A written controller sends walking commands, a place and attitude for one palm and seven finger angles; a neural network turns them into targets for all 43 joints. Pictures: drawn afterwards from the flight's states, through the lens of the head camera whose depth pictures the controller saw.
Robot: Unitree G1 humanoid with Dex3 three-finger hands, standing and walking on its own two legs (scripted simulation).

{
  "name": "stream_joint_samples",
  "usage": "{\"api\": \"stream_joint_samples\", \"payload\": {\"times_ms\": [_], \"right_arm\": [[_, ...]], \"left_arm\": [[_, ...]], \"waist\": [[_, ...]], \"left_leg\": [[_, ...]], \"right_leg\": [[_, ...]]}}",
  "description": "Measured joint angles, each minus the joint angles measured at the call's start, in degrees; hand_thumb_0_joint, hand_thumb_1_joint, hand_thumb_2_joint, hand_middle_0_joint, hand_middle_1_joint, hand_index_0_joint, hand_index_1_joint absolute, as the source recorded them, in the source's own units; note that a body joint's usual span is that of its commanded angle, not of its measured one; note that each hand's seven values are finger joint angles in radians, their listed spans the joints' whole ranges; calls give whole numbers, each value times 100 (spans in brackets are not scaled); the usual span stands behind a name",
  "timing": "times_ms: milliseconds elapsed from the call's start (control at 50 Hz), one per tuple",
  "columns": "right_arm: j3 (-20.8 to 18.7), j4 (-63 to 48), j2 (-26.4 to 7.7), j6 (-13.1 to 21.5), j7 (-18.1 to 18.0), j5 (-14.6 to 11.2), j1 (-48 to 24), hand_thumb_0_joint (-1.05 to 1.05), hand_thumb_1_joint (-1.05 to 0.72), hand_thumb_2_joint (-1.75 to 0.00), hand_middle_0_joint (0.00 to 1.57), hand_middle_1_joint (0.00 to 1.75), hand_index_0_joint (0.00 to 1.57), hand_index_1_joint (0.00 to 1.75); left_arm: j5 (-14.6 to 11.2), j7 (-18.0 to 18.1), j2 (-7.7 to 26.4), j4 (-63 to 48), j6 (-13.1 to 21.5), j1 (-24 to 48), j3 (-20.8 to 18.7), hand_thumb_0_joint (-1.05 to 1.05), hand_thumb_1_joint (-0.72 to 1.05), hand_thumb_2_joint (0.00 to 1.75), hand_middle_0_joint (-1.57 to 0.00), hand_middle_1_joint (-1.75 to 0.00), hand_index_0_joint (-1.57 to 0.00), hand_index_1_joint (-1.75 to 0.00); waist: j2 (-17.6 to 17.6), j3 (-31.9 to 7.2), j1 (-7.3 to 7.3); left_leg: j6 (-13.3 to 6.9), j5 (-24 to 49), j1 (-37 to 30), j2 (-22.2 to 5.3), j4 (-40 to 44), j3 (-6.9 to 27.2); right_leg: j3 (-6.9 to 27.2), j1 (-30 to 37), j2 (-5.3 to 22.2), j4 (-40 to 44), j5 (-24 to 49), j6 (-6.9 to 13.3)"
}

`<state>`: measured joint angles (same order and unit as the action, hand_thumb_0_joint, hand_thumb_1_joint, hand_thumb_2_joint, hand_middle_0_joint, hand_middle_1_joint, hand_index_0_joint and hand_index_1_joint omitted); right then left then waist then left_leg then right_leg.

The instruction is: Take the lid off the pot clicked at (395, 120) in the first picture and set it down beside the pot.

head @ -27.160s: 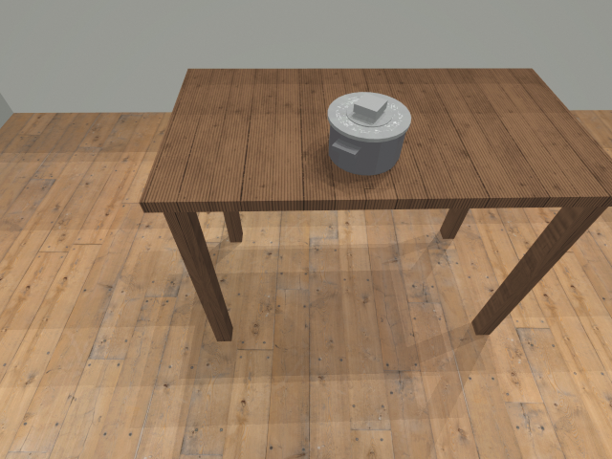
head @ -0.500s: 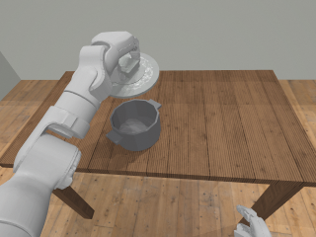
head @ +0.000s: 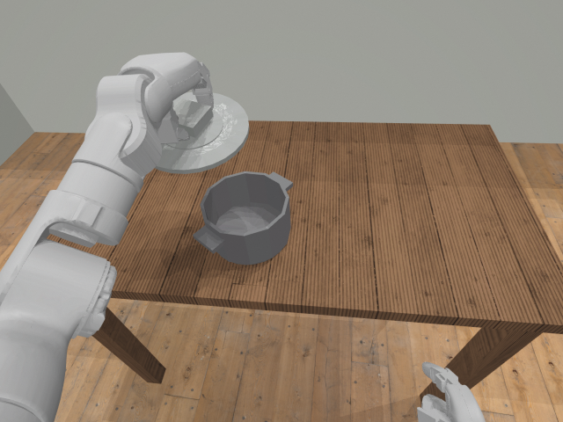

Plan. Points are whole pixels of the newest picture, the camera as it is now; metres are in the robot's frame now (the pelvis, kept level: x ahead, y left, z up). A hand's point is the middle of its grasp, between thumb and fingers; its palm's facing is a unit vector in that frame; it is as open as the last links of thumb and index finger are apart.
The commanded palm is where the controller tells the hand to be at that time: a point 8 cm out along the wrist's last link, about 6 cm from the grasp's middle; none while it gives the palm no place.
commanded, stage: move the lid sideways beside the pot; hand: left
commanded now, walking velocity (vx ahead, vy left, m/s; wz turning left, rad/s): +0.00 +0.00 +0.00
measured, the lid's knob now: (188, 117) +0.48 +0.14 +0.21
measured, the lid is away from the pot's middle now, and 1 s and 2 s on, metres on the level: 0.06 0.17 0.23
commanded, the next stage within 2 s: lower the lid onto the table in 1.58 s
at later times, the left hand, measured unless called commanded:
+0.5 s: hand (130, 116) +0.45 +0.21 +0.23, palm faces -0.19 -0.01 -0.98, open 8.5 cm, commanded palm +0.43 +0.21 +0.30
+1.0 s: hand (99, 116) +0.46 +0.26 +0.23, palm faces -0.23 -0.02 -0.97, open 8.5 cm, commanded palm +0.45 +0.26 +0.30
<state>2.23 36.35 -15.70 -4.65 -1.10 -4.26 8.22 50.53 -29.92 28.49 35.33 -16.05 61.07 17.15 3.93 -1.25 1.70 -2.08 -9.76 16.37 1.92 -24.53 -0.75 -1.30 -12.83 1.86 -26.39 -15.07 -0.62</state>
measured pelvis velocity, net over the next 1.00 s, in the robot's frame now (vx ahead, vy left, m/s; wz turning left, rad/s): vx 0.00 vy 0.02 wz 0.00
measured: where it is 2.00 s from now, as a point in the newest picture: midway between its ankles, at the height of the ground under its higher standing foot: outside the picture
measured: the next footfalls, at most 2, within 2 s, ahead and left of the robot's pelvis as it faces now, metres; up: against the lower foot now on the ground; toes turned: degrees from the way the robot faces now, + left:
none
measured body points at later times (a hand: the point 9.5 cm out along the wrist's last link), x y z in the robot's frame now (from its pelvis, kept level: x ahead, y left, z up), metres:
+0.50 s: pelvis +0.00 +0.02 +0.00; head +0.02 +0.00 +0.45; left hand +0.46 +0.21 +0.29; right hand +0.13 -0.24 -0.12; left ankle +0.03 +0.10 -0.74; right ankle -0.02 -0.13 -0.74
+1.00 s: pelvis +0.00 +0.02 +0.00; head +0.03 +0.01 +0.45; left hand +0.47 +0.26 +0.28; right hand +0.12 -0.25 -0.12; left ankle +0.03 +0.10 -0.74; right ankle -0.02 -0.13 -0.74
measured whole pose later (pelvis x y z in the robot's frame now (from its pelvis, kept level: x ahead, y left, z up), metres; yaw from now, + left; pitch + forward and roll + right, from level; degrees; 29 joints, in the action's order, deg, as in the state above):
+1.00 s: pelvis +0.00 +0.02 +0.00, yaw +0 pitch +4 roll -1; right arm 1.2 36.2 -16.7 -6.9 -1.7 -4.6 12.2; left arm 53.2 -31.4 40.5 43.5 -6.2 62.9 9.0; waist 2.8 -0.5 3.8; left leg -3.3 -9.8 20.0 2.1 -25.5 -0.7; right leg -1.4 -14.7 2.0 -23.7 -13.1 -1.6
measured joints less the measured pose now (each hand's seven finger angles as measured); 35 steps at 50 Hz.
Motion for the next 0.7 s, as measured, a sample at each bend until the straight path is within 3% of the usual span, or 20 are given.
{"api": "stream_joint_samples", "payload": {"times_ms": [700], "right_arm": [[-89,-68,-53,-143,-9,-30,325,1,-90,-90,20,30,20,30]], "left_arm": [[182,-158,889,293,671,-15,-518,-4,14,94,-79,-95,-58,-82]], "waist": [[-84,109,121]], "left_leg": [[-136,33,282,52,-76,-15]], "right_leg": [[9,-154,48,186,170,-100]]}}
